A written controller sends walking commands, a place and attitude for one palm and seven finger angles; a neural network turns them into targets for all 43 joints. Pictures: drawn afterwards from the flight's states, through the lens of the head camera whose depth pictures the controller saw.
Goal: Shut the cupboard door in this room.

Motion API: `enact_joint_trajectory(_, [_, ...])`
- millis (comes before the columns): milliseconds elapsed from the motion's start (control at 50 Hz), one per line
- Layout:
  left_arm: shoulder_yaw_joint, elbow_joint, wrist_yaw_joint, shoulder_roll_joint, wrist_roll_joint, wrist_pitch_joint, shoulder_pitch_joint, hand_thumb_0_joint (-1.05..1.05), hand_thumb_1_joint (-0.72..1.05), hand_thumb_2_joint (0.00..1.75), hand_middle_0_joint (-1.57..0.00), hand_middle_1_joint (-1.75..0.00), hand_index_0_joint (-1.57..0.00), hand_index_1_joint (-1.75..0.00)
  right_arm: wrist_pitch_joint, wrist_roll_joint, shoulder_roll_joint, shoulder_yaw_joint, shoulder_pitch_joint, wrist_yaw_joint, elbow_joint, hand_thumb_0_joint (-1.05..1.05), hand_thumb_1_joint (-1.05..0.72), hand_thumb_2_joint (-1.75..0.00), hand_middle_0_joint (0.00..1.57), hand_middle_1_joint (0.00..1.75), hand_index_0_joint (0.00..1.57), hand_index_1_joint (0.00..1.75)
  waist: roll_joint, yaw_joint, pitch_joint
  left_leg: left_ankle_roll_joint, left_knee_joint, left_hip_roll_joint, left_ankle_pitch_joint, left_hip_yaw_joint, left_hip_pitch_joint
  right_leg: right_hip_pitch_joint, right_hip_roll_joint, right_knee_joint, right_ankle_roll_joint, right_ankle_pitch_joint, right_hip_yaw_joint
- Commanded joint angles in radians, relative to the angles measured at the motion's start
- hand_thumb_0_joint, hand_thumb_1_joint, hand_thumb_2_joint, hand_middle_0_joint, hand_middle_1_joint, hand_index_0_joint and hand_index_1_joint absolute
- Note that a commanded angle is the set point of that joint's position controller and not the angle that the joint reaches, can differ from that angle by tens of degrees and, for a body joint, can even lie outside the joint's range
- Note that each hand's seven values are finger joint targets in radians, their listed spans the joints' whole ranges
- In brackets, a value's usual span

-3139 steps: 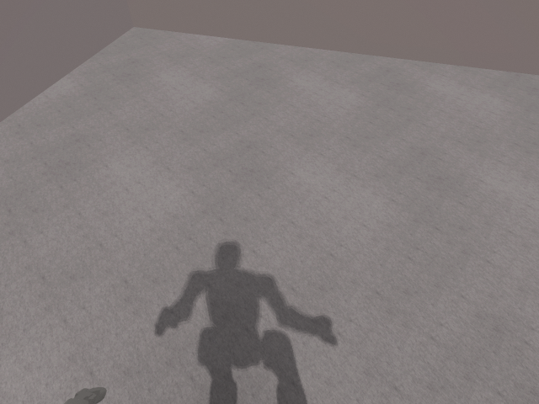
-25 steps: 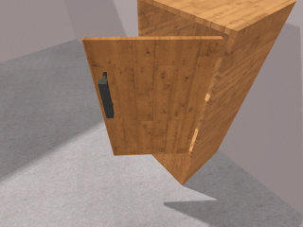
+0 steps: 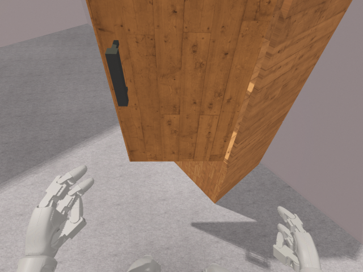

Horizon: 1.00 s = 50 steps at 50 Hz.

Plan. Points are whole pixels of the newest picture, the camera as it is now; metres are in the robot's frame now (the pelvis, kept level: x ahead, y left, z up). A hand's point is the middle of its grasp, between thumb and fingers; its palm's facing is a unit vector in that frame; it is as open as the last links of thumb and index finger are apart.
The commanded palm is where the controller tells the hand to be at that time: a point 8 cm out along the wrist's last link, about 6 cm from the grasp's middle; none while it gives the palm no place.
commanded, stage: raise the hand and make a fist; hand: left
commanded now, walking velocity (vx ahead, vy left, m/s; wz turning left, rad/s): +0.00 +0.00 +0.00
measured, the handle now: (119, 74) +0.52 +0.18 +0.16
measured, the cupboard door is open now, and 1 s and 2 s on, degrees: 51 51 51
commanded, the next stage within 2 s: bring the fist close to the handle in 1.58 s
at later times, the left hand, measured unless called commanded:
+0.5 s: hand (77, 202) +0.23 +0.20 +0.09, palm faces +0.12 -0.99 -0.06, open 4.2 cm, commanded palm +0.19 +0.25 +0.09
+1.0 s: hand (67, 180) +0.25 +0.21 +0.14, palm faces +0.10 -0.99 -0.04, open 3.1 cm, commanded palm +0.21 +0.26 +0.15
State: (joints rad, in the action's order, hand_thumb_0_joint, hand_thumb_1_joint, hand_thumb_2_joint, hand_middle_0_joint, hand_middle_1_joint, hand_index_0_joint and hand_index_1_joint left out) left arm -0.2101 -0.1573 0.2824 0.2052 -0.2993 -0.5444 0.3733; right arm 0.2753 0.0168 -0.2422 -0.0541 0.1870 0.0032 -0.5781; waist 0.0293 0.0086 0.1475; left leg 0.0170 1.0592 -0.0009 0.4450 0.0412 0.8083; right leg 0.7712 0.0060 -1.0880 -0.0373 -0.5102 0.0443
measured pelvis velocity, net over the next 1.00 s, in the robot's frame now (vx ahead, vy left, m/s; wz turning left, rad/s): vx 0.03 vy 0.01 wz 0.03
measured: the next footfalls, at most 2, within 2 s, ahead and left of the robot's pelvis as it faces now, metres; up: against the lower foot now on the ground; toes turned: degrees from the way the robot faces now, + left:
none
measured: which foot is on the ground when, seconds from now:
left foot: down 0.00-1.00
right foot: down 0.00-1.00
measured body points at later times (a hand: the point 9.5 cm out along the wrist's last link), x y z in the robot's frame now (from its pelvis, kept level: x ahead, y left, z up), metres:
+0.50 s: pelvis +0.02 -0.01 +0.02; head +0.06 -0.02 +0.47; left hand +0.22 +0.26 +0.09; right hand +0.18 -0.24 -0.07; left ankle +0.04 +0.11 -0.66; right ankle +0.02 -0.10 -0.66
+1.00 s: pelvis +0.03 +0.01 +0.04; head +0.04 +0.01 +0.49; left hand +0.23 +0.26 +0.14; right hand +0.23 -0.19 -0.02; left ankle +0.04 +0.11 -0.66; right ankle +0.02 -0.10 -0.66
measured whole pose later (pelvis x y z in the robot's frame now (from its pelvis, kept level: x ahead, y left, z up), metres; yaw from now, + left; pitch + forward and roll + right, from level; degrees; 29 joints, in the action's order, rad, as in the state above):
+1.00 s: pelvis +0.03 +0.01 +0.04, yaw +2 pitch +6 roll -2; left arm -0.16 0.19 0.16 0.24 -0.29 -0.17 0.38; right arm 0.21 0.04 -0.22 0.06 0.25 -0.06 -0.51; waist -0.04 -0.03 0.10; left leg 0.03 0.84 -0.01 0.40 0.00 0.54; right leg 0.47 0.00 -0.80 -0.02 -0.44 0.08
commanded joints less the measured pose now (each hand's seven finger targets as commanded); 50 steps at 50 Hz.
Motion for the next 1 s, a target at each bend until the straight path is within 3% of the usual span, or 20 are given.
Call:
enact_joint_trajectory(0, [-0.099,0.376,-0.001,0.171,-0.054,0.024,0.024,0.00,0.90,0.90,-0.51,-0.64,-0.51,-0.64,0.047,0.017,-0.125,-0.027,-0.056,-0.033,0.235,0.00,-0.90,-0.90,0.20,0.30,0.20,0.30,-0.061,-0.050,0.158,0.003,-0.096,-0.021,-0.021,-0.054,-0.049,-0.049,-0.002,0.247,0.015,-0.095,-0.116])
enact_joint_trajectory(60, [-0.064,0.545,-0.071,0.182,-0.014,-0.011,-0.090,0.00,0.90,0.90,-0.57,-0.70,-0.57,-0.70,0.054,0.007,-0.113,-0.013,-0.015,-0.057,0.217,0.00,-0.90,-0.90,0.20,0.30,0.20,0.30,-0.075,0.005,0.136,0.017,-0.054,-0.008,-0.036,-0.068,-0.070,-0.017,-0.003,0.271,0.019,-0.085,-0.132])
enact_joint_trajectory(100, [-0.028,0.565,-0.076,0.183,0.004,-0.036,-0.162,0.00,0.90,0.90,-0.60,-0.74,-0.60,-0.74,0.060,0.002,-0.120,-0.002,-0.001,-0.073,0.187,0.00,-0.90,-0.90,0.20,0.30,0.20,0.30,-0.070,0.040,0.097,0.023,-0.029,0.000,-0.029,-0.080,-0.055,0.022,-0.013,0.261,0.018,-0.084,-0.129])
enact_joint_trajectory(120, [-0.005,0.535,-0.064,0.169,0.006,-0.037,-0.145,0.00,0.90,0.90,-0.62,-0.76,-0.62,-0.76,0.065,0.004,-0.121,0.002,0.000,-0.078,0.175,0.00,-0.90,-0.90,0.20,0.30,0.20,0.30,-0.088,0.044,0.094,0.022,-0.024,0.002,-0.030,-0.082,-0.060,0.029,-0.012,0.259,0.016,-0.072,-0.129])
enact_joint_trajectory(160, [0.009,0.481,-0.031,0.163,-0.001,-0.006,-0.101,0.00,0.90,0.90,-0.66,-0.80,-0.66,-0.80,0.067,0.009,-0.124,0.008,0.005,-0.085,0.163,0.00,-0.90,-0.90,0.20,0.30,0.20,0.30,-0.096,0.041,0.096,0.021,-0.032,0.003,-0.040,-0.083,-0.061,0.005,-0.013,0.264,0.020,-0.042,-0.122])
enact_joint_trajectory(220, [-0.046,0.375,0.014,0.189,-0.026,0.114,-0.017,0.00,0.90,0.90,-0.71,-0.86,-0.71,-0.86,0.045,0.025,-0.117,0.014,0.004,-0.094,0.171,0.00,-0.90,-0.90,0.20,0.30,0.20,0.30,-0.044,0.003,0.118,0.017,-0.045,-0.002,-0.066,-0.075,-0.029,-0.107,0.011,0.319,0.043,-0.015,-0.168])
enact_joint_trajectory(260, [-0.089,0.401,0.014,0.205,-0.042,0.184,0.028,0.00,0.90,0.90,-0.75,-0.90,-0.75,-0.90,0.029,0.029,-0.106,0.014,-0.001,-0.094,0.189,0.00,-0.90,-0.90,0.20,0.30,0.20,0.30,-0.052,-0.034,0.176,0.012,-0.080,-0.004,-0.127,-0.075,-0.069,-0.206,0.027,0.328,0.055,0.100,-0.172])
enact_joint_trajectory(300, [-0.148,0.404,-0.014,0.221,-0.051,0.230,0.069,0.00,0.90,0.90,-0.79,-0.94,-0.79,-0.94,0.014,0.024,-0.091,0.014,-0.010,-0.094,0.192,0.00,-0.90,-0.90,0.20,0.30,0.20,0.30,-0.015,-0.059,0.195,0.009,-0.104,-0.006,-0.181,-0.081,-0.091,-0.276,0.031,0.324,0.067,0.221,-0.161])
enact_joint_trajectory(320, [-0.137,0.413,-0.028,0.193,-0.053,0.236,0.075,0.00,0.90,0.90,-0.81,-0.96,-0.81,-0.96,0.009,0.021,-0.084,0.017,-0.005,-0.092,0.197,0.00,-0.90,-0.90,0.20,0.30,0.20,0.30,0.015,-0.055,0.186,0.006,-0.116,-0.006,-0.201,-0.081,-0.093,-0.291,0.038,0.322,0.074,0.289,-0.154])
enact_joint_trajectory(360, [-0.131,0.436,-0.053,0.180,-0.050,0.220,0.066,0.00,0.90,0.90,-0.84,-1.00,-0.84,-1.00,0.003,0.015,-0.082,0.018,-0.001,-0.087,0.191,0.00,-0.90,-0.90,0.20,0.30,0.20,0.30,-0.002,-0.051,0.154,0.001,-0.143,-0.005,-0.224,-0.083,-0.118,-0.284,0.034,0.313,0.073,0.357,-0.125])
enact_joint_trajectory(380, [-0.132,0.430,-0.064,0.177,-0.045,0.206,0.067,0.00,0.90,0.90,-0.86,-1.02,-0.86,-1.02,0.002,0.013,-0.084,0.015,0.004,-0.085,0.188,0.00,-0.90,-0.90,0.20,0.30,0.20,0.30,0.021,-0.046,0.140,0.001,-0.157,-0.003,-0.233,-0.087,-0.130,-0.272,0.026,0.307,0.070,0.367,-0.106])
enact_joint_trajectory(420, [-0.096,0.452,-0.067,0.156,-0.037,0.173,0.070,0.00,0.90,0.90,-0.90,-1.06,-0.90,-1.06,0.008,0.009,-0.092,0.016,0.012,-0.081,0.189,0.00,-0.90,-0.90,0.20,0.30,0.20,0.30,-0.013,-0.043,0.140,0.005,-0.173,-0.004,-0.259,-0.085,-0.169,-0.263,0.016,0.291,0.060,0.403,-0.080])
enact_joint_trajectory(480, [-0.059,0.444,-0.060,0.141,-0.034,0.142,0.063,0.00,0.90,0.90,-0.95,-1.12,-0.95,-1.12,0.015,0.010,-0.107,0.014,0.024,-0.078,0.184,0.00,-0.90,-0.90,0.20,0.30,0.20,0.30,-0.013,-0.025,0.111,0.006,-0.198,-0.004,-0.236,-0.082,-0.197,-0.221,0.002,0.298,0.049,0.336,-0.049])
enact_joint_trajectory(580, [-0.062,0.493,-0.067,0.158,-0.033,0.145,0.057,0.00,0.90,0.90,-1.04,-1.22,-1.04,-1.22,0.018,0.014,-0.117,0.013,0.029,-0.081,0.191,0.00,-0.90,-0.90,0.20,0.30,0.20,0.30,-0.046,-0.037,0.140,0.011,-0.235,-0.006,-0.259,-0.077,-0.261,-0.245,-0.012,0.308,0.031,0.322,-0.026])
enact_joint_trajectory(700, [-0.039,0.563,-0.111,0.166,-0.006,0.185,0.006,0.00,0.90,0.90,-1.15,-1.34,-1.15,-1.34,0.005,0.014,-0.120,0.028,0.030,-0.079,0.199,0.00,-0.90,-0.90,0.20,0.30,0.20,0.30,-0.104,-0.036,0.117,0.009,-0.286,0.001,-0.289,-0.092,-0.331,-0.260,-0.030,0.313,0.013,0.332,0.015])
enact_joint_trajectory(820, [-0.017,0.551,-0.114,0.143,-0.001,0.267,-0.023,0.00,0.90,0.90,-1.26,-1.46,-1.26,-1.46,-0.012,0.023,-0.118,0.041,0.025,-0.075,0.213,0.00,-0.90,-0.90,0.20,0.30,0.20,0.30,-0.068,-0.030,0.077,0.003,-0.337,0.008,-0.267,-0.098,-0.360,-0.292,-0.033,0.353,0.014,0.325,0.027])
enact_joint_trajectory(900, [-0.035,0.561,-0.116,0.169,0.002,0.309,-0.079,0.00,0.90,0.90,-1.30,-1.50,-1.30,-1.50,-0.016,0.024,-0.118,0.051,0.016,-0.077,0.209,0.00,-0.90,-0.90,0.20,0.30,0.20,0.30,-0.070,-0.035,0.061,0.005,-0.361,0.007,-0.261,-0.098,-0.387,-0.320,-0.035,0.385,0.013,0.325,0.023])
enact_joint_trajectory(980, [-0.020,0.581,-0.117,0.157,0.007,0.332,-0.131,0.00,0.90,0.90,-1.30,-1.50,-1.30,-1.50,-0.008,0.026,-0.111,0.061,0.007,-0.076,0.206,0.00,-0.90,-0.90,0.20,0.30,0.20,0.30,-0.092,-0.033,0.061,0.001,-0.390,0.009,-0.267,-0.104,-0.426,-0.336,-0.033,0.404,0.012,0.327,0.029])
